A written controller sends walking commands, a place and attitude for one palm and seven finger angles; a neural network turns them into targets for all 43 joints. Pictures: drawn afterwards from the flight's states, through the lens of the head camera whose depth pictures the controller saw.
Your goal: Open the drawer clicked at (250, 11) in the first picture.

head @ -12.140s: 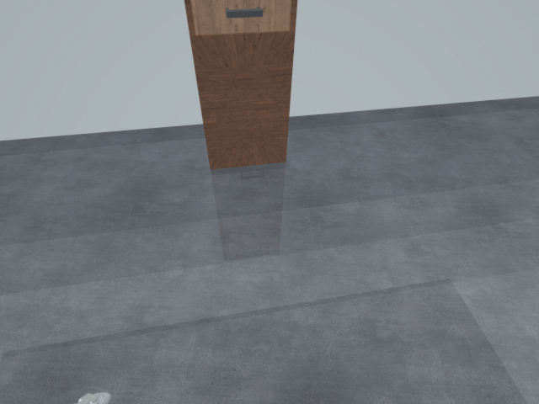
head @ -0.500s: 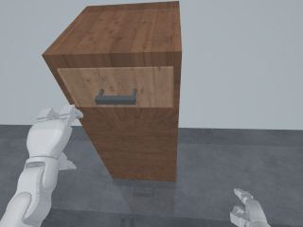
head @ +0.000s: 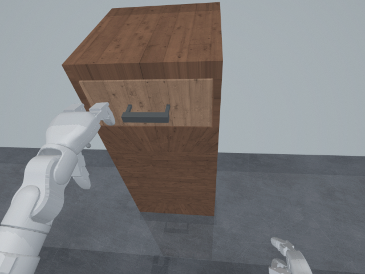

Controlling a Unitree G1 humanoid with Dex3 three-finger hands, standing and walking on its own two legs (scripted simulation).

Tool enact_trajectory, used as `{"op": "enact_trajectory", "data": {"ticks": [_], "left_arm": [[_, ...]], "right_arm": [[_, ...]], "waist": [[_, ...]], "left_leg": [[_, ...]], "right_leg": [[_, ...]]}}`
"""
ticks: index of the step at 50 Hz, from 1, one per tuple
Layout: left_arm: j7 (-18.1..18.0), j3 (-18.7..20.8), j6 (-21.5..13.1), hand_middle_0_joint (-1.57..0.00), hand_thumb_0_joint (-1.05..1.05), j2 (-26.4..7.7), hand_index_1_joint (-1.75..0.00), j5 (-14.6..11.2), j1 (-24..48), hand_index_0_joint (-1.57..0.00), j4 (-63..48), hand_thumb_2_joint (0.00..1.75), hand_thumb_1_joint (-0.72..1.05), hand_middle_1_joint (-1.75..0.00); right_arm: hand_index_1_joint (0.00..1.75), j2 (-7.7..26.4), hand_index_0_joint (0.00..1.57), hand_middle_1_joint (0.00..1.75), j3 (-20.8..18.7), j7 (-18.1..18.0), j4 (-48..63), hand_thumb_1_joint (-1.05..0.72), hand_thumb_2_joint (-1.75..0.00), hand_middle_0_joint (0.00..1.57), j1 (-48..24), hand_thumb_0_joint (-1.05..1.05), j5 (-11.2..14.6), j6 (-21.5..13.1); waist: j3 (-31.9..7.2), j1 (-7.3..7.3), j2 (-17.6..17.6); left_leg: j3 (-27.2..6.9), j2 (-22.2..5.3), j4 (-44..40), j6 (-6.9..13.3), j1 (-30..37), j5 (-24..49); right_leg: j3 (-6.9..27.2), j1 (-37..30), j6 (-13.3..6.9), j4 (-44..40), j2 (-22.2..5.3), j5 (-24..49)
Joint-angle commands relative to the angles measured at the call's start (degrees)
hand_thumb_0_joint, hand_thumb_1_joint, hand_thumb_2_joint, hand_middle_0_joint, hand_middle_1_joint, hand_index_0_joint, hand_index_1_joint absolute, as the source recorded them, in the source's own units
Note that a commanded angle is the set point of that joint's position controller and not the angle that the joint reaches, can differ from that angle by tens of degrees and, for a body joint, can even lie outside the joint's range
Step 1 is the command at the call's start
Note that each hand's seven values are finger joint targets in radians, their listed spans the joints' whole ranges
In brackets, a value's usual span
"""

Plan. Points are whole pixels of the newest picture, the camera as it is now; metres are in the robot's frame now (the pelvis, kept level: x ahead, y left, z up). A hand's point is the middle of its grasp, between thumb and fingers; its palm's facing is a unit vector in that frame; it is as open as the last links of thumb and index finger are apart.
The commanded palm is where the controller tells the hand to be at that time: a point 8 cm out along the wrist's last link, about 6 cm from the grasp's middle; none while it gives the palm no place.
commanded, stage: raise the hand with hooked fingers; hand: left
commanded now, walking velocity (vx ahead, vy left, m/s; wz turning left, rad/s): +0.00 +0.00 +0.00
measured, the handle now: (147, 112) +0.53 +0.19 +0.04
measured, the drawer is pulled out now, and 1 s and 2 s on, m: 0.00 0.00 0.00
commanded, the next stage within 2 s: move the hooked fingers above the handle in 0.20 s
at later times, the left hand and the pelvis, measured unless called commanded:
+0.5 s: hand (103, 151) +0.31 +0.21 +0.12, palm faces -0.01 -0.03 -1.00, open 13.8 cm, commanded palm +0.30 +0.23 +0.20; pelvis -0.01 -0.03 +0.00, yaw +1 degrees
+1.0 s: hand (119, 126) +0.39 +0.21 +0.12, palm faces +0.08 -0.07 -0.99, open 13.8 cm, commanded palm +0.36 +0.22 +0.18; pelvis +0.01 +0.00 +0.00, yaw -1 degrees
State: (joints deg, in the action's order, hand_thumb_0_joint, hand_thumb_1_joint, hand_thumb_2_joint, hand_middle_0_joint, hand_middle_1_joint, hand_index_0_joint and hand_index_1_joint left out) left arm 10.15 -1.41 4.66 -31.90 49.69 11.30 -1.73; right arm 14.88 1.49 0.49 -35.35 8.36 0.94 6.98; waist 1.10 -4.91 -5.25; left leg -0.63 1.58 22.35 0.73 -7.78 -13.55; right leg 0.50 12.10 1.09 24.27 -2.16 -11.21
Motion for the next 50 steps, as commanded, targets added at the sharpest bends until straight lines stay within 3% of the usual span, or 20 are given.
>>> {"op": "enact_trajectory", "data": {"ticks": [1,3,8,11,14,19,22,23,24,26,28,32,33,37,40,43,44,45,48,50], "left_arm": [[-5.0,11.2,-5.4,-0.3,0.0,-15.2,-1.2,-0.5,17.4,-0.3,-17.5,0.3,-0.5,-1.2],[-7.6,14.2,-6.7,-0.3,0.0,-17.1,-1.2,-0.9,18.0,-0.3,-18.9,0.3,-0.5,-1.2],[-11.5,13.8,-4.6,-0.3,0.0,-14.3,-1.2,-1.4,16.2,-0.3,-10.0,0.3,-0.5,-1.2],[-10.6,9.5,-1.1,-0.3,0.0,-11.5,-1.2,-0.9,15.1,-0.3,-5.1,0.3,-0.5,-1.2],[-7.8,4.6,1.0,-0.3,0.0,-9.0,-1.2,-0.2,15.9,-0.3,-6.9,0.3,-0.5,-1.2],[-5.3,6.6,-1.7,-0.3,0.0,-13.8,-1.2,1.0,22.1,-0.3,-5.4,0.3,-0.5,-1.2],[-6.4,11.2,-5.6,-0.3,0.0,-17.7,-1.2,0.3,24.6,-0.3,-3.4,0.3,-0.5,-1.2],[-7.1,13.5,-6.8,-0.3,0.0,-19.9,-1.2,0.3,26.1,-0.3,-4.0,0.3,-0.5,-1.2],[-7.6,11.7,-7.7,-0.3,0.0,-17.4,-1.2,-0.1,27.0,-0.3,-3.8,0.3,-0.5,-1.2],[-9.1,12.1,-8.9,-0.3,0.0,-16.7,-1.2,-0.5,27.1,-0.3,-1.9,0.3,-0.5,-1.2],[-9.8,10.7,-8.1,-0.3,0.0,-14.8,-1.2,-0.1,27.0,-0.3,1.1,0.3,-0.5,-1.2],[-9.5,4.6,-4.7,-0.3,0.0,-10.5,-1.2,1.6,28.5,-0.3,7.6,0.3,-0.5,-1.2],[-8.9,3.0,-4.1,-0.3,0.0,-8.9,-1.2,1.6,28.7,-0.3,7.6,0.3,-0.5,-1.2],[-7.7,3.2,-4.3,-0.3,0.0,-11.1,-1.2,2.5,31.6,-0.3,3.2,0.3,-0.5,-1.2],[-8.2,2.9,-6.4,-0.3,0.0,-10.2,-1.2,1.9,32.3,-0.3,0.4,0.3,-0.5,-1.2],[-10.5,8.2,-7.4,-0.3,0.0,-14.2,-1.2,1.6,31.8,-0.3,3.0,0.3,-0.5,-1.2],[-11.5,8.9,-7.3,-0.3,0.0,-14.2,-1.2,1.9,32.3,-0.3,4.3,0.3,-0.5,-1.2],[-12.3,7.3,-7.1,-0.3,0.0,-11.8,-1.2,2.0,32.6,-0.3,4.7,0.3,-0.5,-1.2],[-14.7,10.2,-4.8,-0.3,0.0,-14.0,-1.2,3.0,31.5,-0.3,8.5,0.3,-0.5,-1.2],[-15.2,7.2,-2.9,-0.3,0.0,-11.4,-1.2,3.9,32.1,-0.3,9.5,0.3,-0.5,-1.2]], "right_arm": [[0.3,6.1,0.2,0.3,-2.9,-0.3,9.7,-0.9,-0.9,0.2,-8.4,0.0,-0.5,-4.1],[0.3,5.8,0.2,0.3,-3.0,-0.4,9.4,-0.9,-0.9,0.2,-8.5,0.0,-0.6,-4.9],[0.3,5.8,0.2,0.3,-3.5,-0.4,6.9,-0.9,-0.9,0.2,-8.5,0.0,0.6,-5.1],[0.3,6.3,0.2,0.3,-3.3,-0.6,6.9,-0.9,-0.9,0.2,-9.2,0.0,0.9,-4.4],[0.3,6.3,0.2,0.3,-2.9,-0.8,8.1,-0.9,-0.9,0.2,-10.8,0.0,1.1,-4.3],[0.3,6.4,0.2,0.3,-2.3,-2.6,8.1,-0.9,-0.9,0.2,-9.8,0.0,0.5,-4.7],[0.3,6.2,0.2,0.3,-2.6,-3.7,7.3,-0.9,-0.9,0.2,-8.3,0.0,0.3,-5.0],[0.3,6.3,0.2,0.3,-2.7,-3.8,7.0,-0.9,-0.9,0.2,-8.3,0.0,0.4,-5.2],[0.3,5.4,0.2,0.3,-2.6,-3.8,7.1,-0.9,-0.9,0.2,-8.3,0.0,0.3,-5.4],[0.3,5.5,0.2,0.3,-3.1,-3.7,6.4,-0.9,-0.9,0.2,-7.1,0.0,0.3,-5.5],[0.3,5.6,0.2,0.3,-3.3,-3.4,6.3,-0.9,-0.9,0.2,-6.9,0.0,0.6,-5.3],[0.3,6.4,0.2,0.3,-3.3,-3.1,5.9,-0.9,-0.9,0.2,-6.2,0.0,1.0,-4.3],[0.3,6.5,0.2,0.3,-3.5,-2.9,6.4,-0.9,-0.9,0.2,-6.2,0.0,1.1,-4.4],[0.3,6.8,0.2,0.3,-3.9,-2.9,7.5,-0.9,-0.9,0.2,-5.5,0.0,0.7,-3.8],[0.3,6.3,0.2,0.3,-4.2,-2.9,7.5,-0.9,-0.9,0.2,-4.3,0.0,0.4,-3.9],[0.3,6.7,0.2,0.3,-4.4,-2.9,6.5,-0.9,-0.9,0.2,-2.9,0.0,0.4,-3.8],[0.3,6.4,0.2,0.3,-4.3,-2.8,6.0,-0.9,-0.9,0.2,-2.7,0.0,0.5,-3.7],[0.3,6.0,0.2,0.3,-4.3,-2.5,5.8,-0.9,-0.9,0.2,-2.5,0.0,0.6,-3.7],[0.3,6.5,0.2,0.3,-4.5,-1.8,5.1,-0.9,-0.9,0.2,-2.5,0.0,0.7,-3.2],[0.3,6.3,0.2,0.3,-4.4,-1.4,5.1,-0.9,-0.9,0.2,-2.6,0.0,0.8,-3.0]], "waist": [[-16.8,-1.28,0.9],[-18.1,-1.72,0.1],[-12.8,-1.1,2.4],[-10.7,-0.58,4.6],[-13.0,-0.04,4.3],[-13.1,1.14,8.8],[-14.6,0.51,7.3],[-15.5,0.32,5.1],[-15.7,0.28,4.2],[-15.5,0.34,2.8],[-15.1,0.72,1.8],[-12.1,2.05,4.3],[-13.2,2.28,5.6],[-19.6,1.72,4.9],[-21.6,1.64,3.7],[-20.7,0.79,4.6],[-19.5,0.61,4.8],[-19.3,0.57,4.9],[-19.1,-0.31,4.4],[-19.5,0.09,4.0]], "left_leg": [[0.4,0.0,-3.1,0.3,0.1,17.3],[0.3,0.2,-2.6,0.3,0.1,17.4],[1.7,0.5,-3.1,0.0,-2.9,13.5],[2.8,0.6,-3.5,0.2,-4.3,10.5],[3.1,0.9,-3.0,0.6,-3.3,9.7],[2.8,1.1,-2.5,1.4,-4.1,5.7],[2.5,1.4,-1.8,1.5,-4.0,7.2],[2.3,1.3,-1.5,1.3,-3.6,7.9],[2.4,1.6,-1.4,1.2,-3.5,8.6],[2.5,1.4,-1.2,0.9,-3.6,10.9],[2.7,1.4,-1.0,0.5,-4.0,11.2],[3.4,1.1,-1.3,0.4,-5.5,9.5],[3.2,1.1,-1.1,0.5,-4.8,9.9],[2.6,1.3,-0.4,1.0,-3.1,13.6],[1.9,1.1,0.0,1.0,-1.3,16.8],[1.7,0.8,-0.2,0.6,-2.4,18.1],[1.7,0.7,-0.3,0.4,-3.5,18.5],[1.8,0.6,-0.3,0.3,-3.3,19.5],[2.1,0.3,-0.5,-0.2,-4.4,20.9],[2.5,0.2,-0.3,-0.2,-4.4,21.2]], "right_leg": [[-2.5,-11.3,-3.3,-1.1,2.6,8.7],[-2.0,-11.9,-3.4,-1.2,2.8,9.1],[-1.5,-9.4,-3.1,-2.6,2.5,6.8],[-1.4,-8.9,-2.6,-3.0,1.8,4.7],[-1.1,-9.5,-2.3,-2.8,1.3,3.8],[-0.4,-8.6,-1.5,-3.9,1.2,-0.5],[0.0,-10.1,-1.6,-3.3,1.2,2.5],[0.2,-10.2,-1.8,-3.1,1.5,3.0],[-0.2,-10.2,-1.9,-2.7,1.3,3.9],[-0.6,-9.7,-2.2,-2.3,1.5,7.0],[-0.9,-8.5,-2.3,-2.3,1.7,6.9],[-1.4,-5.7,-2.3,-2.7,1.5,5.3],[-1.5,-5.8,-2.3,-2.6,1.8,5.4],[-1.4,-8.8,-2.7,-0.6,1.7,10.1],[-1.9,-8.3,-3.0,0.5,2.1,12.0],[-2.2,-8.4,-3.1,0.6,2.5,12.3],[-2.4,-8.0,-3.2,0.8,2.5,12.5],[-2.6,-7.4,-3.3,1.1,2.5,13.0],[-2.7,-8.2,-3.6,1.3,2.8,13.3],[-2.6,-8.0,-3.6,1.7,2.6,14.1]]}}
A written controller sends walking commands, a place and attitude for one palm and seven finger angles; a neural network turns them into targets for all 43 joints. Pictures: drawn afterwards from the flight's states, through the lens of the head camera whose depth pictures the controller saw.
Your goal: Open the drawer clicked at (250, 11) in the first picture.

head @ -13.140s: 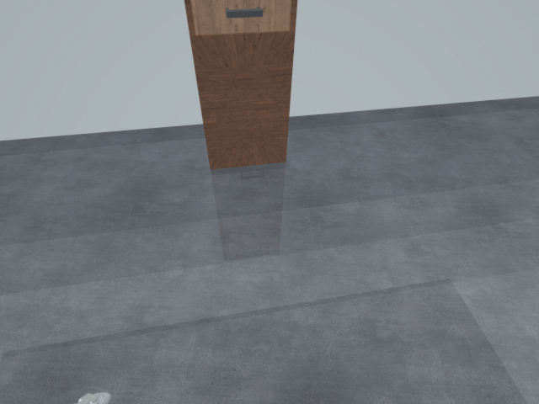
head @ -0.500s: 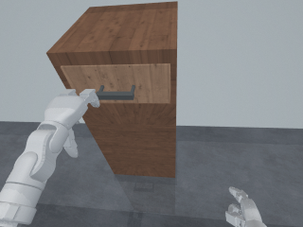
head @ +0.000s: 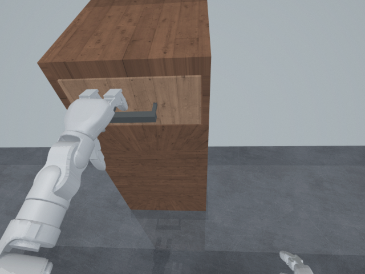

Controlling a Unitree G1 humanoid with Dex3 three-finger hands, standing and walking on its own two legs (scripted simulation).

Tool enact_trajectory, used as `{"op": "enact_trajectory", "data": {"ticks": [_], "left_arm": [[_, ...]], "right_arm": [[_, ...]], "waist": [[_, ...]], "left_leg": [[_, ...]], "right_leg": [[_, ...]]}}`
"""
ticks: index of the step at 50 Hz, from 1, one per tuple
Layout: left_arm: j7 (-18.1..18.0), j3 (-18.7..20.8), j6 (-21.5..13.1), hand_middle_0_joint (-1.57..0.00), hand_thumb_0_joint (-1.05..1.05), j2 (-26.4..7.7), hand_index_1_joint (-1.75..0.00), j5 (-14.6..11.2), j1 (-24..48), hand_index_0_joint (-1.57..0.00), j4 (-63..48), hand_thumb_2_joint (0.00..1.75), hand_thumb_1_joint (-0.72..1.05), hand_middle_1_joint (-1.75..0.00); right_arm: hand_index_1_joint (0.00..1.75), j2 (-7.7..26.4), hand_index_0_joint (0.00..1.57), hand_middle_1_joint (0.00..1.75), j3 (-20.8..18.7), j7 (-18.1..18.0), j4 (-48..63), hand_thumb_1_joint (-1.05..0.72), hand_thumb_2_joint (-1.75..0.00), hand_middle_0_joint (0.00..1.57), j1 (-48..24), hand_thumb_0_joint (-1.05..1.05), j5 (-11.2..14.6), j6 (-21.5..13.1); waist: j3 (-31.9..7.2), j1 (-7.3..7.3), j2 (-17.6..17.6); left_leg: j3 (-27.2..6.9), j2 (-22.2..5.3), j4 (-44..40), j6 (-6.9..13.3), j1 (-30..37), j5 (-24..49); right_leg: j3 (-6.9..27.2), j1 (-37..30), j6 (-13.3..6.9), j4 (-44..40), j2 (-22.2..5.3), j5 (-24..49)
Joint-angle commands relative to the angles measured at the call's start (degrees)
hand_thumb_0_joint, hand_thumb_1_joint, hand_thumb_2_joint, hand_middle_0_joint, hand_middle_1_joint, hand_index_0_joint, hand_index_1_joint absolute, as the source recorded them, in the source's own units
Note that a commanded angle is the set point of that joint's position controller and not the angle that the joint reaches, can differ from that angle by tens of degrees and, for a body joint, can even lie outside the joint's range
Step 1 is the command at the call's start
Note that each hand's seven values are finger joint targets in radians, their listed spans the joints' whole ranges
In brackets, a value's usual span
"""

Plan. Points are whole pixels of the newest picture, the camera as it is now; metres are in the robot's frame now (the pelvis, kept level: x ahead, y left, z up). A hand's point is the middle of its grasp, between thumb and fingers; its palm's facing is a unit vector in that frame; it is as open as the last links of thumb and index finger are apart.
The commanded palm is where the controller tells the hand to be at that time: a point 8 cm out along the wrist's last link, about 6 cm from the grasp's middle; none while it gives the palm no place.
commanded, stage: move the hooked fingers above the handle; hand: left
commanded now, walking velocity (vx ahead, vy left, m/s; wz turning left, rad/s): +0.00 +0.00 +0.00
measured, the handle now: (133, 111) +0.52 +0.20 +0.04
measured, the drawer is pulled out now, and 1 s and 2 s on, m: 0.00 0.00 0.00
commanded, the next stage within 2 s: none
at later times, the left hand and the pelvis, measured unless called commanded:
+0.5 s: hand (106, 116) +0.43 +0.23 +0.11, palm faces +0.06 -0.02 -1.00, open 13.8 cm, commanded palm +0.40 +0.23 +0.17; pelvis +0.01 +0.00 +0.00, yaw +0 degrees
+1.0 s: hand (112, 108) +0.47 +0.23 +0.10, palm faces +0.03 +0.04 -1.00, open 13.8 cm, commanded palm +0.44 +0.23 +0.16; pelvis +0.01 -0.01 -0.01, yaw -2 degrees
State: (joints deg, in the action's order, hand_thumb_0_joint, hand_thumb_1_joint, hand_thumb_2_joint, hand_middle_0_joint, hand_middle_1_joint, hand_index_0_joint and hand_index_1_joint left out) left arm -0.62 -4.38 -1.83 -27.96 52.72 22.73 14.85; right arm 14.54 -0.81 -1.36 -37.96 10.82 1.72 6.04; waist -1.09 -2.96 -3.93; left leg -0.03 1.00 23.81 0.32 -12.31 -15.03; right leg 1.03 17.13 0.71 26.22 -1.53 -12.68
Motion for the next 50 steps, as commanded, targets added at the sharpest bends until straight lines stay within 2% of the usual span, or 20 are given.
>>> {"op": "enact_trajectory", "data": {"ticks": [1,6,9,13,15,18,21,23,27,30,33,34,35,37,38,41,44,47,48,50], "left_arm": [[-4.3,9.7,4.7,-0.3,0.0,-15.3,-1.2,1.4,20.7,-0.3,-6.8,0.3,-0.5,-1.2],[-0.1,1.0,7.6,-0.3,0.0,-9.4,-1.2,1.8,23.3,-0.3,-8.5,0.3,-0.5,-1.2],[2.1,-2.1,5.9,-0.3,0.0,-7.4,-1.2,0.8,26.7,-0.3,-11.8,0.3,-0.5,-1.2],[1.2,3.0,2.7,-0.3,0.0,-12.4,-1.2,0.7,30.0,-0.3,-7.7,0.3,-0.5,-1.2],[-0.6,5.7,1.4,-0.3,0.0,-14.1,-1.2,1.1,31.0,-0.3,-3.8,0.3,-0.5,-1.2],[-4.1,10.7,0.7,-0.3,0.0,-18.1,-1.2,2.1,32.2,-0.3,-1.4,0.3,-0.5,-1.2],[-6.3,8.7,2.0,-0.3,0.0,-15.7,-1.2,3.4,33.3,-0.3,1.9,0.3,-0.5,-1.2],[-6.1,6.7,4.1,-0.3,0.0,-13.9,-1.2,4.3,32.1,-0.3,6.0,0.3,-0.5,-1.2],[-2.5,-1.0,6.5,-0.3,0.0,-8.2,-1.2,3.8,35.0,-0.3,8.5,0.3,-0.5,-1.2],[0.5,-3.4,4.6,-0.3,0.0,-7.1,-1.2,2.7,40.0,-0.3,7.1,0.3,-0.5,-1.2],[1.0,-0.5,0.0,-0.3,0.0,-10.6,-1.2,1.8,43.1,-0.3,4.8,0.3,-0.5,-1.2],[0.2,2.1,-1.6,-0.3,0.0,-13.0,-1.2,1.9,44.0,-0.3,5.4,0.3,-0.5,-1.2],[-0.6,1.8,-2.8,-0.3,0.0,-11.8,-1.2,2.0,44.0,-0.3,6.4,0.3,-0.5,-1.2],[-3.3,5.4,-4.5,-0.3,0.0,-14.5,-1.2,2.6,44.2,-0.3,10.1,0.3,-0.5,-1.2],[-5.0,9.3,-4.7,-0.3,0.0,-18.3,-1.2,3.0,44.2,-0.3,12.6,0.3,-0.5,-1.2],[-10.3,12.5,-2.5,-0.3,0.0,-20.9,-1.2,4.7,43.2,-0.3,18.1,0.3,-0.5,-1.2],[-12.5,11.9,1.4,-0.3,0.0,-22.5,-1.2,6.9,42.4,-0.3,21.7,0.3,-0.5,-1.2],[-10.4,10.1,4.6,-0.3,0.0,-21.2,-1.2,7.5,39.1,-0.3,23.5,0.3,-0.5,-1.2],[-8.6,8.8,5.2,-0.3,0.0,-19.6,-1.2,6.7,37.3,-0.3,24.5,0.3,-0.5,-1.2],[-5.4,4.9,5.3,-0.3,0.0,-15.9,-1.2,4.9,37.3,-0.3,23.7,0.3,-0.5,-1.2]], "right_arm": [[0.3,7.0,0.2,0.3,-2.2,0.6,7.7,-0.9,-0.9,0.2,-4.9,0.0,0.0,-1.9],[0.3,7.4,0.2,0.3,-2.4,0.6,9.0,-0.9,-0.9,0.2,-5.0,0.0,0.4,-1.0],[0.3,7.1,0.2,0.3,-2.4,0.2,9.7,-0.9,-0.9,0.2,-4.1,0.0,0.3,-1.3],[0.3,7.3,0.2,0.3,-2.5,-0.8,7.9,-0.9,-0.9,0.2,-2.0,0.0,-0.2,-1.2],[0.3,6.8,0.2,0.3,-2.2,-1.0,7.1,-0.9,-0.9,0.2,-1.5,0.0,-0.1,-1.3],[0.3,6.6,0.2,0.3,-2.3,-0.8,6.6,-0.9,-0.9,0.2,-1.3,0.0,-0.5,-1.2],[0.3,6.3,0.2,0.3,-2.6,-0.3,6.0,-0.9,-0.9,0.2,-1.0,0.0,-0.5,-1.3],[0.3,6.8,0.2,0.3,-2.8,0.1,5.9,-0.9,-0.9,0.2,-0.6,0.0,-0.4,-0.9],[0.3,7.8,0.2,0.3,-3.2,-0.1,6.6,-0.9,-0.9,0.2,0.2,0.0,0.1,-0.1],[0.3,8.0,0.2,0.3,-3.5,-0.9,6.9,-0.9,-0.9,0.2,1.3,0.0,0.0,-0.1],[0.3,7.9,0.2,0.3,-3.8,-1.8,6.6,-0.9,-0.9,0.2,2.9,0.0,-0.5,-0.4],[0.3,7.6,0.2,0.3,-3.9,-1.9,6.2,-0.9,-0.9,0.2,3.5,0.0,-0.5,-0.4],[0.3,7.2,0.2,0.3,-3.9,-2.0,5.9,-0.9,-0.9,0.2,4.1,0.0,-0.6,-0.4],[0.3,7.0,0.2,0.3,-3.9,-1.8,4.9,-0.9,-0.9,0.2,5.2,0.0,-0.7,-0.4],[0.3,7.3,0.2,0.3,-3.9,-1.8,4.4,-0.9,-0.9,0.2,5.7,0.0,-0.8,-0.4],[0.3,6.8,0.2,0.3,-3.5,-1.3,3.8,-0.9,-0.9,0.2,5.5,0.0,-0.8,-0.7],[0.3,7.1,0.2,0.3,-3.3,-1.0,4.3,-0.9,-0.9,0.2,4.1,0.0,-0.6,-0.7],[0.3,7.9,0.2,0.3,-3.9,-0.9,5.1,-0.9,-0.9,0.2,4.4,0.0,-0.6,-0.4],[0.3,8.3,0.2,0.3,-4.1,-0.8,5.5,-0.9,-0.9,0.2,4.8,0.0,-0.3,-0.1],[0.3,9.1,0.2,0.3,-4.1,-1.2,6.2,-0.9,-0.9,0.2,4.4,0.0,0.3,0.2]], "waist": [[-17.8,-1.58,3.0],[-19.0,1.27,2.9],[-20.0,2.29,1.9],[-18.3,2.16,3.9],[-17.5,1.38,4.7],[-20.6,-0.57,2.1],[-22.2,-0.03,0.4],[-22.2,0.71,1.6],[-21.7,3.49,4.5],[-22.0,5.01,5.3],[-25.0,4.81,5.0],[-25.1,4.29,3.9],[-25.1,4.23,4.3],[-23.6,3.53,3.7],[-23.3,2.86,4.6],[-22.7,1.61,4.5],[-25.1,0.73,2.3],[-28.8,1.18,3.1],[-28.8,1.99,5.4],[-24.4,3.77,8.1]], "left_leg": [[2.0,0.6,-1.8,0.2,0.3,23.6],[1.5,0.3,-0.4,0.7,3.6,25.5],[0.3,0.3,0.7,0.9,6.0,26.7],[0.2,0.6,1.1,0.6,4.3,25.2],[0.5,0.8,1.1,0.6,2.4,24.4],[1.0,1.0,1.3,0.0,0.9,26.7],[1.9,0.6,2.4,0.0,0.8,29.3],[2.2,0.5,2.6,0.0,0.0,29.2],[2.6,0.4,3.0,1.0,0.3,24.7],[1.7,0.8,3.9,1.7,1.1,23.1],[1.3,1.3,4.9,1.9,1.2,23.4],[1.0,1.3,4.9,1.8,0.6,23.6],[1.1,1.3,5.5,1.9,0.3,24.8],[1.3,1.3,5.7,1.4,-2.0,25.4],[1.6,1.3,5.6,1.2,-3.6,24.5],[2.6,1.5,5.0,0.9,-8.0,21.8],[3.9,1.5,4.4,0.6,-9.8,20.6],[5.0,1.0,4.4,1.2,-8.2,22.0],[4.7,1.0,4.3,1.4,-8.6,21.8],[4.7,0.5,3.7,2.1,-7.9,18.4]], "right_leg": [[-3.2,-12.9,-3.3,-0.1,2.0,16.2],[-3.3,-10.4,-3.1,0.0,2.2,16.8],[-3.2,-8.5,-3.0,0.3,2.4,15.9],[-3.4,-7.9,-3.3,0.2,2.6,15.8],[-3.5,-8.4,-3.4,0.8,2.6,16.4],[-3.2,-10.9,-3.7,1.8,2.4,18.0],[-3.0,-10.4,-3.5,2.7,2.4,21.1],[-3.1,-10.2,-3.4,2.7,2.4,21.2],[-3.0,-7.9,-2.9,2.2,2.3,20.0],[-2.7,-6.8,-2.8,2.4,2.3,19.8],[-2.1,-8.2,-2.8,3.1,2.2,21.1],[-2.1,-7.9,-2.9,3.5,2.3,21.1],[-2.1,-7.9,-2.9,4.1,2.3,22.2],[-2.5,-7.0,-3.0,4.9,2.4,22.1],[-2.3,-7.8,-3.0,4.9,2.3,21.6],[-2.0,-8.9,-3.0,5.2,2.4,21.0],[-1.2,-11.9,-2.9,5.3,2.0,21.4],[-1.1,-13.8,-2.5,5.4,1.9,24.6],[-1.3,-14.3,-2.4,5.1,1.9,24.6],[-1.4,-11.1,-1.9,3.7,1.9,22.1]]}}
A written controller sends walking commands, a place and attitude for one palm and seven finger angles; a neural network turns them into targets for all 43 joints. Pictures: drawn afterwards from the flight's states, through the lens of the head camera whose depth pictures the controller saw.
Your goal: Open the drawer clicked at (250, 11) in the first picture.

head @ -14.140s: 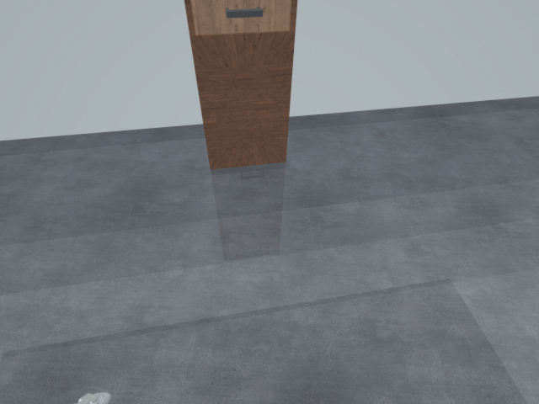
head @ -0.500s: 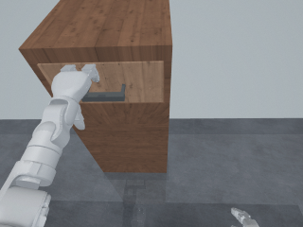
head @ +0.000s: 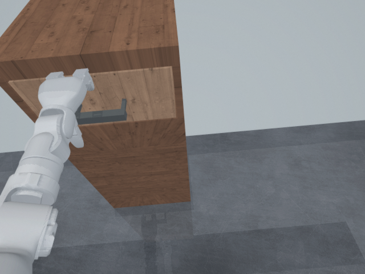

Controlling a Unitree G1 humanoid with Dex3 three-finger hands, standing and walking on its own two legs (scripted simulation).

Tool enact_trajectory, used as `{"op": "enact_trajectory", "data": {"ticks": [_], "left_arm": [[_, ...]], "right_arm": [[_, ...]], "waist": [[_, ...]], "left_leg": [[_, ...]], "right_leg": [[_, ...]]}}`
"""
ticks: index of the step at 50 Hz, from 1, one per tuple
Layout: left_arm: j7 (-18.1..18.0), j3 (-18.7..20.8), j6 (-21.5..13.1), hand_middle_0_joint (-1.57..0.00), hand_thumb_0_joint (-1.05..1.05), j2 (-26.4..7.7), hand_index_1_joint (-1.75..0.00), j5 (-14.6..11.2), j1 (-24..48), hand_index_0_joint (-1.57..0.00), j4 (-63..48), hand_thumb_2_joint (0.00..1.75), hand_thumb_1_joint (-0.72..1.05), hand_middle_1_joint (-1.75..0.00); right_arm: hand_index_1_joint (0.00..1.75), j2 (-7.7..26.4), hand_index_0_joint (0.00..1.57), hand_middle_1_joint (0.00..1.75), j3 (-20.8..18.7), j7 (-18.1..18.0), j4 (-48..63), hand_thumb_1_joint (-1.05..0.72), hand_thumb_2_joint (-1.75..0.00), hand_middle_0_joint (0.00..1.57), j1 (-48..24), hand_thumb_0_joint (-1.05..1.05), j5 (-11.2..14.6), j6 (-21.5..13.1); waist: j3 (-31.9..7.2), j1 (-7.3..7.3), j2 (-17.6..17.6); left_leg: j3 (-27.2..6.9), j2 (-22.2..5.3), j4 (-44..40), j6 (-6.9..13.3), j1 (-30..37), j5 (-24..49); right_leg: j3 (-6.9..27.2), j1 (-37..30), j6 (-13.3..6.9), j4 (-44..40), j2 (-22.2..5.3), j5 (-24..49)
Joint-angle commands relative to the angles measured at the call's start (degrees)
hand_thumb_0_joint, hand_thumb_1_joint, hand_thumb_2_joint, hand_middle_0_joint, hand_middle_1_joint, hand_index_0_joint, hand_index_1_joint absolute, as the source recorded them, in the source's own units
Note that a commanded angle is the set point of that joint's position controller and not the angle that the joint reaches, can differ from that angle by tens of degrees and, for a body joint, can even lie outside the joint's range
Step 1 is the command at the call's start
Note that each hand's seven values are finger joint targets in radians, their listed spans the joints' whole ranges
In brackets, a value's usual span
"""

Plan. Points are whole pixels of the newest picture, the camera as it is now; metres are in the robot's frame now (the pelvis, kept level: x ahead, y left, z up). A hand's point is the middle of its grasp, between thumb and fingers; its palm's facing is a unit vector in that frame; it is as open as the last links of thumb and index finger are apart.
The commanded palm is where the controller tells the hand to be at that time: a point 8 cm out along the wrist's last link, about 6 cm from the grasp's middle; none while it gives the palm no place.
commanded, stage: move the hooked fingers above the handle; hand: left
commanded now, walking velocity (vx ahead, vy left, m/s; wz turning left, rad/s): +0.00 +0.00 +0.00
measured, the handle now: (100, 110) +0.50 +0.23 +0.05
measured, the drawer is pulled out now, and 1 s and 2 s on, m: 0.00 0.00 0.00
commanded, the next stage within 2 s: none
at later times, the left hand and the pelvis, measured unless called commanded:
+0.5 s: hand (70, 108) +0.45 +0.26 +0.12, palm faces -0.01 +0.06 -1.00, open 13.6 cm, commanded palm +0.42 +0.25 +0.17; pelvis -0.01 +0.01 +0.00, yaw +0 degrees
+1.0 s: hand (85, 103) +0.46 +0.23 +0.13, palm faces +0.01 +0.01 -1.00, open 13.6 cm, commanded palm +0.42 +0.25 +0.16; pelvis -0.01 +0.00 +0.00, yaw -1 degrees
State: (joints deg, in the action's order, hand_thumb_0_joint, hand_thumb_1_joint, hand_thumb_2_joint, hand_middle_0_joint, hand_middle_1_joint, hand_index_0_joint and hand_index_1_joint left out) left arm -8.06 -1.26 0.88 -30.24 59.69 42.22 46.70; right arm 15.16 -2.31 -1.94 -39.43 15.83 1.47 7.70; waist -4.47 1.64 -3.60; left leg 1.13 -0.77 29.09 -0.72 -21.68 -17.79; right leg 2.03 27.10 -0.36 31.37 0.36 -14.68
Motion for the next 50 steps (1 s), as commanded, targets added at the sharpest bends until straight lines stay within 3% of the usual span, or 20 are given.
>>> {"op": "enact_trajectory", "data": {"ticks": [1,3,6,8,10,13,14,18,22,26,28,30,33,35,37,39,42,43,45,50], "left_arm": [[3.7,-0.6,2.0,-0.3,0.0,-11.2,-1.2,-3.1,18.6,-0.3,-10.1,0.3,-0.5,-1.2],[6.3,-3.4,-1.4,-0.3,0.0,-8.6,-1.2,-4.5,22.7,-0.3,-17.5,0.3,-0.5,-1.2],[6.8,-5.0,-6.6,-0.3,0.0,-7.3,-1.2,-4.9,28.0,-0.3,-23.8,0.3,-0.5,-1.2],[4.9,-2.9,-9.1,-0.3,0.0,-9.6,-1.2,-4.5,31.7,-0.3,-22.8,0.3,-0.5,-1.2],[1.4,1.5,-9.9,-0.3,0.0,-13.5,-1.2,-3.2,32.9,-0.3,-20.3,0.3,-0.5,-1.2],[-4.6,9.5,-7.8,-0.3,0.0,-21.2,-1.2,-1.7,32.6,-0.3,-15.8,0.3,-0.5,-1.2],[-6.2,9.4,-6.0,-0.3,0.0,-21.1,-1.2,-1.0,31.9,-0.3,-13.1,0.3,-0.5,-1.2],[-7.2,6.6,2.5,-0.3,0.0,-18.1,-1.2,0.8,25.6,-0.3,-3.6,0.3,-0.5,-1.2],[1.3,-3.0,7.5,-0.3,0.0,-9.2,-1.2,-0.4,22.2,-0.3,-0.3,0.3,-0.5,-1.2],[8.3,-5.6,2.8,-0.3,0.0,-6.4,-1.2,-3.5,25.0,-0.3,-6.9,0.3,-0.5,-1.2],[9.1,-7.2,-3.1,-0.3,0.0,-4.8,-1.2,-4.4,31.3,-0.3,-15.6,0.3,-0.5,-1.2],[7.2,-3.5,-8.2,-0.3,0.0,-9.3,-1.2,-3.4,35.7,-0.3,-21.0,0.3,-0.5,-1.2],[1.0,3.0,-12.1,-0.3,0.0,-15.4,-1.2,-2.0,38.2,-0.3,-24.0,0.3,-0.5,-1.2],[-4.3,7.6,-10.4,-0.3,0.0,-18.6,-1.2,-1.0,35.7,-0.3,-17.4,0.3,-0.5,-1.2],[-8.1,8.2,-5.9,-0.3,0.0,-17.9,-1.2,-0.9,32.6,-0.3,-10.6,0.3,-0.5,-1.2],[-9.7,7.7,-0.5,-0.3,0.0,-18.8,-1.2,0.1,31.0,-0.3,-5.6,0.3,-0.5,-1.2],[-6.2,3.2,7.1,-0.3,0.0,-15.8,-1.2,1.2,26.7,-0.3,2.4,0.3,-0.5,-1.2],[-4.5,4.8,7.8,-0.3,0.0,-17.2,-1.2,0.4,24.5,-0.3,3.9,0.3,-0.5,-1.2],[-2.1,6.6,8.7,-0.3,0.0,-22.1,-1.2,-0.3,24.9,-0.3,2.1,0.3,-0.5,-1.2],[4.5,4.6,5.7,-0.3,0.0,-19.9,-1.2,-0.9,18.2,-0.3,3.0,0.3,-0.5,-1.2]], "right_arm": [[0.3,8.5,0.2,0.3,-2.7,-1.0,8.2,-0.9,-0.9,0.2,-0.7,0.0,0.8,-1.6],[0.3,8.4,0.2,0.3,-3.1,-1.5,8.6,-0.9,-0.9,0.2,-0.3,0.0,0.6,-1.9],[0.3,7.4,0.2,0.3,-3.4,-2.3,7.7,-0.9,-0.9,0.2,0.9,0.0,0.0,-2.7],[0.3,7.2,0.2,0.3,-3.3,-2.5,6.3,-0.9,-0.9,0.2,1.9,0.0,-0.1,-2.8],[0.3,6.9,0.2,0.3,-3.3,-2.1,5.1,-0.9,-0.9,0.2,2.5,0.0,-0.1,-3.1],[0.3,6.9,0.2,0.3,-2.5,-1.4,4.6,-0.9,-0.9,0.2,2.0,0.0,-0.5,-3.3],[0.3,6.3,0.2,0.3,-2.0,-1.1,4.7,-0.9,-0.9,0.2,0.9,0.0,-0.3,-3.3],[0.3,6.7,0.2,0.3,-1.5,0.0,5.3,-0.9,-0.9,0.2,-1.4,0.0,-0.2,-2.9],[0.3,8.7,0.2,0.3,-2.0,-0.2,7.4,-0.9,-0.9,0.2,-1.0,0.0,0.8,-1.6],[0.3,8.8,0.2,0.3,-1.9,-1.9,8.9,-0.9,-0.9,0.2,-0.8,0.0,1.0,-1.3],[0.3,8.1,0.2,0.3,-2.2,-2.4,9.2,-0.9,-0.9,0.2,-0.5,0.0,0.4,-2.2],[0.3,7.4,0.2,0.3,-2.7,-2.8,8.1,-0.9,-0.9,0.2,1.1,0.0,-0.2,-2.9],[0.3,6.7,0.2,0.3,-3.1,-2.4,6.6,-0.9,-0.9,0.2,3.1,0.0,-0.9,-3.6],[0.3,6.1,0.2,0.3,-2.8,-1.6,5.1,-0.9,-0.9,0.2,3.7,0.0,-0.9,-3.9],[0.3,6.2,0.2,0.3,-2.2,-0.9,3.9,-0.9,-0.9,0.2,2.5,0.0,-0.5,-3.9],[0.3,6.7,0.2,0.3,-1.8,-0.3,3.6,-0.9,-0.9,0.2,1.0,0.0,-0.4,-3.6],[0.3,7.7,0.2,0.3,-1.5,0.1,3.9,-0.9,-0.9,0.2,0.5,0.0,-0.1,-2.3],[0.3,8.0,0.2,0.3,-1.3,0.0,4.3,-0.9,-0.9,0.2,0.2,0.0,0.1,-1.6],[0.3,8.3,0.2,0.3,-0.6,-1.1,5.6,-0.9,-0.9,0.2,-2.0,0.0,0.6,-0.5],[0.3,8.7,0.2,0.3,-0.2,-3.0,8.3,-0.9,-0.9,0.2,-3.2,0.0,1.4,0.1]], "waist": [[-20.0,0.04,8.3],[-21.0,1.5,8.5],[-20.4,2.41,3.2],[-17.9,3.01,2.6],[-18.1,1.64,0.1],[-21.1,-1.38,-1.1],[-20.3,-1.75,-1.7],[-21.3,-3.23,1.1],[-19.2,0.0,7.3],[-14.8,2.16,11.9],[-15.3,3.11,8.7],[-20.2,2.21,1.3],[-25.0,0.64,-3.2],[-23.9,-0.35,-2.6],[-20.0,-0.84,-0.4],[-20.8,-1.75,0.9],[-20.5,-1.61,3.3],[-20.7,-2.23,6.2],[-21.3,-3.29,9.4],[-14.5,-2.64,13.1]], "left_leg": [[3.2,2.3,-1.7,3.5,2.1,19.9],[2.2,2.4,-1.2,4.0,5.3,20.6],[0.9,2.8,-0.2,3.9,9.0,20.3],[0.3,2.8,0.3,3.5,8.7,19.3],[-0.2,3.0,0.2,2.7,7.9,19.2],[0.3,3.4,-0.3,1.9,4.1,20.4],[0.7,3.4,-0.7,1.6,2.5,19.5],[2.5,2.9,-1.8,1.2,1.0,21.6],[3.3,1.7,-2.4,2.4,2.4,19.1],[1.9,2.1,-2.4,3.5,4.0,14.2],[0.9,2.3,-1.6,3.8,6.5,14.4],[0.0,2.6,0.1,3.4,9.7,18.5],[-0.8,2.7,2.0,2.1,10.8,25.3],[-0.8,2.9,2.0,1.5,7.1,25.3],[0.3,2.8,0.8,1.2,2.7,22.2],[1.5,2.7,-0.3,0.9,0.6,21.3],[2.9,2.2,-1.6,1.2,-0.2,20.8],[3.1,2.3,-2.0,1.4,-1.1,20.9],[3.7,2.4,-2.9,2.1,-2.4,18.7],[3.7,2.0,-4.4,3.1,-3.3,12.7]], "right_leg": [[-2.4,-20.2,-0.6,-2.0,-0.1,23.0],[-2.2,-19.1,-0.6,-2.6,0.1,22.3],[-2.2,-14.4,-1.0,-2.5,0.4,18.9],[-2.4,-11.7,-1.3,-2.8,0.6,16.2],[-2.9,-10.9,-1.9,-1.9,0.9,14.4],[-3.0,-14.6,-2.3,-0.7,1.0,14.7],[-3.0,-15.3,-2.3,-0.6,0.9,14.6],[-3.5,-18.9,-2.1,-0.6,0.8,17.6],[-3.4,-17.1,-1.3,-2.1,0.3,18.3],[-3.2,-13.9,-0.7,-3.9,0.2,14.1],[-2.7,-11.6,-1.0,-3.7,0.1,12.3],[-2.1,-10.9,-1.7,-1.9,0.5,14.1],[-2.8,-11.0,-2.3,0.1,1.2,16.2],[-3.4,-11.8,-2.4,1.0,1.5,16.7],[-3.9,-11.8,-2.3,0.7,1.5,15.6],[-3.6,-14.8,-2.0,0.2,1.1,16.4],[-3.7,-16.8,-1.7,-0.4,0.6,18.2],[-3.4,-19.3,-1.5,-1.0,0.5,19.0],[-2.1,-23.5,-0.8,-1.7,-0.3,19.5],[-1.5,-21.6,-0.4,-4.2,-0.7,14.4]]}}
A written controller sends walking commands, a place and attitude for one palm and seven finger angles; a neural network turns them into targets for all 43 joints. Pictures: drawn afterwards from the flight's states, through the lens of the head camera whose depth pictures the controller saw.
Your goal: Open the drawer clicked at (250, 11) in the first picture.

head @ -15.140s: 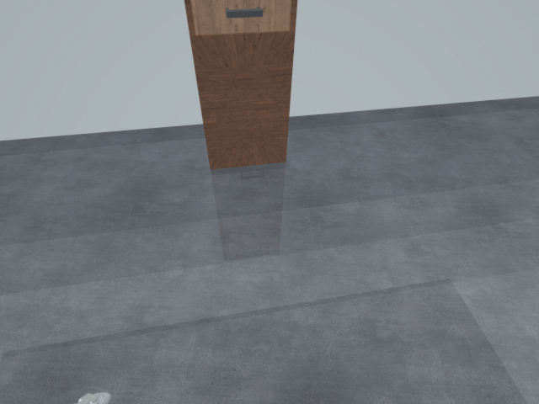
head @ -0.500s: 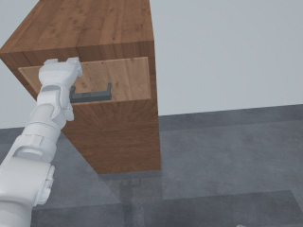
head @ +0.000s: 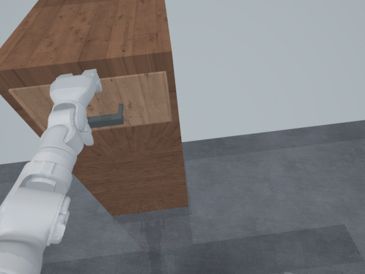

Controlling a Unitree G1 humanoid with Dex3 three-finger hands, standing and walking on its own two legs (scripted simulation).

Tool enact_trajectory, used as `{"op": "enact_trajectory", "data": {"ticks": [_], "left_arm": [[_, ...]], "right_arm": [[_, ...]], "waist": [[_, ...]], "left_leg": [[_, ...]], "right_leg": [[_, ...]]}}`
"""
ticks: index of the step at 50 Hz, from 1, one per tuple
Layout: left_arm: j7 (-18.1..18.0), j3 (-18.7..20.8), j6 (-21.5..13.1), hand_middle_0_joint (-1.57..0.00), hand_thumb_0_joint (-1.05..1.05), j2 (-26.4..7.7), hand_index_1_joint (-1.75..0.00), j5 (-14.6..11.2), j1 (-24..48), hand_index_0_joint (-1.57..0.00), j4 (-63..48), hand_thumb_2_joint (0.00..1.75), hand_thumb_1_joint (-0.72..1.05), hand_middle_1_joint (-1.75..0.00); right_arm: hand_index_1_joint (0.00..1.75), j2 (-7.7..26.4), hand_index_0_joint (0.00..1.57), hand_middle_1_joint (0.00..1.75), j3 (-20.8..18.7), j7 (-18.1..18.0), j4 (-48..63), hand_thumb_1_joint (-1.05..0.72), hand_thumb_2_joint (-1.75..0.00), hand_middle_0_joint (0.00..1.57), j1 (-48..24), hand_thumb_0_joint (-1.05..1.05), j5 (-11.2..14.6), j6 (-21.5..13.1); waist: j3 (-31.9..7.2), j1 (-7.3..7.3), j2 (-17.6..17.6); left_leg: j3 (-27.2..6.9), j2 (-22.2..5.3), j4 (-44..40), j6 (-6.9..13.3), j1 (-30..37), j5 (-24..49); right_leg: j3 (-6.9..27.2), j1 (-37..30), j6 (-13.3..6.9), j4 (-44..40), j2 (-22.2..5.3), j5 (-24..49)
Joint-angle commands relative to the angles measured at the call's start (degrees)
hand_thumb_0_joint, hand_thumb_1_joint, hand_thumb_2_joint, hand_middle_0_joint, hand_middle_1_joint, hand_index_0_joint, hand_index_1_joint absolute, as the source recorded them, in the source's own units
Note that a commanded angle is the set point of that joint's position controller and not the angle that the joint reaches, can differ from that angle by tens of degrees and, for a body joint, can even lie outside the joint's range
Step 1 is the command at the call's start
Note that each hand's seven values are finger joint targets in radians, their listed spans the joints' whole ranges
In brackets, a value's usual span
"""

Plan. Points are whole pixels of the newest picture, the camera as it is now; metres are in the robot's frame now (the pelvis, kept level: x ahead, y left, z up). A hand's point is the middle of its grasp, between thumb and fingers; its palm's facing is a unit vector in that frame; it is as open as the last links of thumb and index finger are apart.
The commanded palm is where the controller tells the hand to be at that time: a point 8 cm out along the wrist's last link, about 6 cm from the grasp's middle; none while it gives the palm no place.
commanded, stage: move the hooked fingers above the handle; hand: left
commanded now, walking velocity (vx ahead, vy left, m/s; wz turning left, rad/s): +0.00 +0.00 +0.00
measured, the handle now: (97, 115) +0.51 +0.24 +0.05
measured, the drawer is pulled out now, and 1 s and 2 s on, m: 0.00 0.00 0.00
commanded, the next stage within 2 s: none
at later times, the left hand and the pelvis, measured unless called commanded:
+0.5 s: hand (83, 102) +0.47 +0.23 +0.13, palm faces +0.11 +0.02 -0.99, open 13.5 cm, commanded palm +0.43 +0.26 +0.17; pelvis +0.00 +0.00 +0.00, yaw +2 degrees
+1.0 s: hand (68, 110) +0.46 +0.27 +0.12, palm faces +0.11 +0.02 -0.99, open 13.8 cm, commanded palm +0.43 +0.25 +0.17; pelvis +0.00 +0.01 -0.01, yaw +3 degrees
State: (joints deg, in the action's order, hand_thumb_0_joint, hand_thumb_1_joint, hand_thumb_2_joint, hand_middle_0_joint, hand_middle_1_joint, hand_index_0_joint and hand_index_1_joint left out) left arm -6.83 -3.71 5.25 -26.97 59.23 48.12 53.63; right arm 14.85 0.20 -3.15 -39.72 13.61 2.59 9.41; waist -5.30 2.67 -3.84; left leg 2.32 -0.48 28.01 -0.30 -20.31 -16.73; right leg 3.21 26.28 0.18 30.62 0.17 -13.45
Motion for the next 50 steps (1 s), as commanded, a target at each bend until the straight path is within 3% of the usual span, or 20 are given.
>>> {"op": "enact_trajectory", "data": {"ticks": [1,7,9,11,14,16,19,22,23,26,28,30,33,34,36,38,41,44,47,50], "left_arm": [[4.4,6.3,-0.7,-0.3,0.0,-22.1,-1.2,-0.3,12.6,-0.3,-5.9,0.3,-0.5,-1.2],[4.8,1.8,-16.1,-0.3,0.0,-15.7,-1.2,-2.3,24.8,-0.3,-29.6,0.3,-0.5,-1.2],[2.3,-0.2,-18.2,-0.3,0.0,-13.8,-1.2,-2.9,30.6,-0.3,-31.4,0.3,-0.5,-1.2],[-1.1,0.7,-18.4,-0.3,0.0,-14.2,-1.2,-2.8,32.3,-0.3,-30.4,0.3,-0.5,-1.2],[-6.3,1.3,-15.5,-0.3,0.0,-14.1,-1.2,-2.9,33.8,-0.3,-26.8,0.3,-0.5,-1.2],[-8.9,5.9,-11.2,-0.3,0.0,-18.6,-1.2,-2.0,30.8,-0.3,-18.4,0.3,-0.5,-1.2],[-9.7,6.4,-3.7,-0.3,0.0,-20.8,-1.2,0.2,29.8,-0.3,-10.1,0.3,-0.5,-1.2],[-6.2,6.0,2.0,-0.3,0.0,-21.0,-1.2,1.3,24.1,-0.3,-3.8,0.3,-0.5,-1.2],[-3.9,6.3,2.8,-0.3,0.0,-20.8,-1.2,0.9,20.9,-0.3,-1.3,0.3,-0.5,-1.2],[1.3,5.0,2.8,-0.3,0.0,-21.0,-1.2,0.0,17.7,-0.3,0.3,0.3,-0.5,-1.2],[3.5,5.4,1.2,-0.3,0.0,-21.5,-1.2,0.0,16.0,-0.3,0.0,0.3,-0.5,-1.2],[5.5,5.6,-2.4,-0.3,0.0,-21.5,-1.2,-0.4,14.9,-0.3,-3.9,0.3,-0.5,-1.2],[6.2,7.6,-11.1,-0.3,0.0,-22.7,-1.2,-0.8,18.5,-0.3,-16.4,0.3,-0.5,-1.2],[5.7,5.9,-13.5,-0.3,0.0,-20.4,-1.2,-1.0,20.1,-0.3,-21.1,0.3,-0.5,-1.2],[3.3,6.2,-17.2,-0.3,0.0,-19.5,-1.2,-1.4,23.3,-0.3,-28.7,0.3,-0.5,-1.2],[-0.1,5.6,-18.6,-0.3,0.0,-18.7,-1.2,-1.6,27.6,-0.3,-32.0,0.3,-0.5,-1.2],[-5.5,6.3,-16.5,-0.3,0.0,-18.1,-1.2,-1.5,29.7,-0.3,-28.3,0.3,-0.5,-1.2],[-8.8,6.6,-10.8,-0.3,0.0,-18.3,-1.2,-1.0,29.6,-0.3,-20.5,0.3,-0.5,-1.2],[-7.9,4.5,-3.8,-0.3,0.0,-17.0,-1.2,0.0,27.1,-0.3,-12.8,0.3,-0.5,-1.2],[-3.1,-0.2,0.7,-0.3,0.0,-12.3,-1.2,-0.2,23.6,-0.3,-10.5,0.3,-0.5,-1.2]], "right_arm": [[0.3,9.1,0.2,0.3,-3.1,-2.2,9.3,-0.9,-0.9,0.2,-0.6,0.0,0.2,-2.1],[0.3,7.4,0.2,0.3,-5.7,-2.4,9.6,-0.9,-0.9,0.2,3.0,0.0,-1.2,-5.1],[0.3,7.1,0.2,0.3,-6.1,-2.1,7.9,-0.9,-0.9,0.2,4.5,0.0,-1.1,-6.0],[0.3,7.4,0.2,0.3,-6.3,-1.6,5.9,-0.9,-0.9,0.2,6.0,0.0,-1.2,-6.7],[0.3,7.3,0.2,0.3,-6.0,-0.5,4.0,-0.9,-0.9,0.2,6.4,0.0,-1.1,-7.3],[0.3,7.8,0.2,0.3,-5.4,0.1,2.8,-0.9,-0.9,0.2,5.8,0.0,-1.1,-6.8],[0.3,7.9,0.2,0.3,-4.2,0.8,3.0,-0.9,-0.9,0.2,3.7,0.0,-1.3,-5.8],[0.3,8.3,0.2,0.3,-3.7,1.0,4.6,-0.9,-0.9,0.2,2.7,0.0,-1.3,-4.4],[0.3,8.7,0.2,0.3,-3.9,0.9,5.6,-0.9,-0.9,0.2,2.3,0.0,-1.2,-4.0],[0.3,9.5,0.2,0.3,-3.3,-0.6,7.1,-0.9,-0.9,0.2,1.4,0.0,-0.1,-2.5],[0.3,9.8,0.2,0.3,-3.0,-1.3,8.0,-0.9,-0.9,0.2,1.2,0.0,0.1,-2.6],[0.3,9.7,0.2,0.3,-3.2,-2.0,9.2,-0.9,-0.9,0.2,1.7,0.0,0.1,-3.1],[0.3,9.1,0.2,0.3,-4.4,-2.4,10.3,-0.9,-0.9,0.2,3.0,0.0,-0.8,-4.0],[0.3,8.2,0.2,0.3,-4.9,-2.2,10.4,-0.9,-0.9,0.2,3.3,0.0,-1.1,-4.3],[0.3,7.6,0.2,0.3,-5.9,-1.8,9.5,-0.9,-0.9,0.2,4.6,0.0,-1.5,-5.1],[0.3,7.4,0.2,0.3,-6.4,-1.3,8.0,-0.9,-0.9,0.2,5.7,0.0,-1.9,-5.6],[0.3,7.4,0.2,0.3,-6.7,-0.1,5.2,-0.9,-0.9,0.2,6.7,0.0,-1.7,-6.4],[0.3,8.0,0.2,0.3,-6.3,1.0,3.1,-0.9,-0.9,0.2,6.5,0.0,-1.5,-6.4],[0.3,8.5,0.2,0.3,-5.6,1.5,2.9,-0.9,-0.9,0.2,4.7,0.0,-1.4,-5.5],[0.3,8.9,0.2,0.3,-5.4,1.8,4.7,-0.9,-0.9,0.2,3.8,0.0,-1.0,-4.4]], "waist": [[-13.5,-2.97,13.1],[-19.5,1.02,0.3],[-18.3,3.17,-1.6],[-19.0,3.2,-2.3],[-21.2,2.56,-3.9],[-19.5,1.22,-1.2],[-20.2,-0.57,-0.8],[-21.2,-2.54,1.8],[-22.1,-2.71,5.3],[-14.5,-1.7,14.0],[-11.7,-2.07,15.4],[-12.9,-1.9,14.9],[-19.4,-1.7,9.2],[-21.1,-1.41,4.8],[-22.8,-0.87,-1.2],[-24.2,0.59,-2.9],[-22.3,1.13,-4.8],[-21.0,1.06,-2.6],[-20.3,0.34,-1.2],[-21.1,-0.11,0.4]], "left_leg": [[2.6,1.7,-2.9,3.0,-3.9,11.2],[0.6,2.3,1.3,3.5,6.7,14.9],[-0.6,2.6,2.5,3.2,7.7,13.6],[-1.5,2.8,2.7,2.4,7.8,13.8],[-1.5,2.9,2.9,1.6,7.6,15.3],[-1.3,2.9,1.8,1.2,3.5,14.2],[-0.1,2.7,0.6,1.0,0.0,15.4],[1.1,2.4,-0.3,1.1,-1.7,17.8],[1.3,2.3,-0.1,1.5,-1.9,19.0],[2.0,1.9,-1.6,2.4,-5.3,12.5],[1.9,1.8,-2.4,2.7,-6.1,10.1],[2.0,1.8,-1.7,3.2,-4.9,9.8],[1.1,1.9,0.0,3.5,-1.0,13.9],[0.9,2.1,0.7,3.5,1.4,15.5],[0.1,1.9,2.5,3.1,5.9,20.0],[-0.8,2.0,4.3,2.7,8.1,23.7],[-1.5,2.2,4.4,1.6,7.7,23.3],[-1.4,2.2,3.2,1.1,5.1,21.2],[-0.6,2.0,1.8,1.1,3.3,19.8],[-0.2,1.6,1.4,1.4,4.0,22.1]], "right_leg": [[-2.5,-19.8,-0.8,-3.6,-0.5,13.1],[-2.1,-12.3,-1.5,-2.1,0.4,13.6],[-2.6,-7.5,-1.6,-2.2,0.8,9.8],[-3.3,-5.6,-2.0,-1.6,1.2,8.3],[-4.1,-5.6,-2.4,-0.8,1.5,8.7],[-4.6,-7.3,-2.5,-0.4,1.6,8.4],[-4.5,-11.3,-2.3,0.0,1.1,10.5],[-4.5,-16.7,-2.2,0.2,0.7,15.3],[-4.3,-19.2,-2.0,0.1,0.6,17.5],[-3.8,-18.0,-0.9,-2.2,0.1,13.7],[-3.4,-17.5,-0.9,-3.3,-0.2,10.8],[-2.9,-17.4,-0.8,-2.9,-0.3,11.5],[-2.2,-18.3,-1.1,-1.5,-0.1,15.2],[-2.1,-16.7,-1.4,-0.9,0.3,15.9],[-2.7,-12.4,-2.0,0.1,1.0,16.2],[-3.2,-9.9,-2.1,0.7,1.5,16.4],[-4.3,-6.6,-2.4,1.1,2.0,14.3],[-5.1,-7.1,-2.6,0.9,2.0,12.9],[-5.4,-9.0,-2.6,0.5,1.6,12.9],[-5.4,-11.2,-2.6,0.3,1.3,15.4]]}}
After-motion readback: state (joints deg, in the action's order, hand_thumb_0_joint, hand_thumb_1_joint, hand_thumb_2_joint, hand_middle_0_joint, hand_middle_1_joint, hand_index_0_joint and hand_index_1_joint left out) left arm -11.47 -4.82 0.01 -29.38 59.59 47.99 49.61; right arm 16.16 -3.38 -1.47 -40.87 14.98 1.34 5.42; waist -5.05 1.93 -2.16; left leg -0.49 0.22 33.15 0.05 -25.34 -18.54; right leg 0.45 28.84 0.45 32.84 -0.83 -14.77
